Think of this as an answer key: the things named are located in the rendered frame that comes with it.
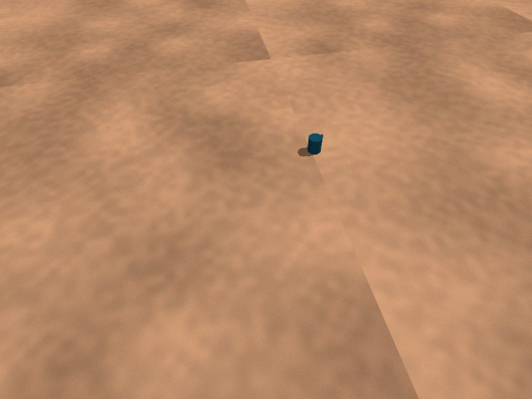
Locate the mug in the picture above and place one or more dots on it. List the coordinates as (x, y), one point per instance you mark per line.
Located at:
(315, 143)

